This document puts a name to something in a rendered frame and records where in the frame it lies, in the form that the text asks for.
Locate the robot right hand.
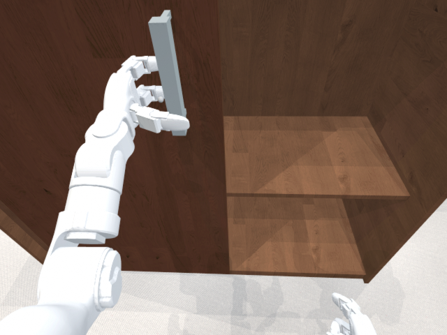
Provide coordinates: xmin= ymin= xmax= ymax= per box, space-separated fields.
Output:
xmin=326 ymin=292 xmax=377 ymax=335

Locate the left robot forearm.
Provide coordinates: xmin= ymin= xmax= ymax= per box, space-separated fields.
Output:
xmin=37 ymin=108 xmax=135 ymax=300

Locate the handle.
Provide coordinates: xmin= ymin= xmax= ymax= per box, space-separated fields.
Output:
xmin=148 ymin=10 xmax=187 ymax=136

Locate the wardrobe door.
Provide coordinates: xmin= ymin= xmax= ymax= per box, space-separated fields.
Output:
xmin=0 ymin=0 xmax=230 ymax=274
xmin=0 ymin=201 xmax=49 ymax=252

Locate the left robot upper arm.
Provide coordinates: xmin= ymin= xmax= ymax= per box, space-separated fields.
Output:
xmin=0 ymin=247 xmax=122 ymax=335

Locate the robot left hand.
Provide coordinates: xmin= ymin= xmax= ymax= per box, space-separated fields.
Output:
xmin=103 ymin=55 xmax=190 ymax=133

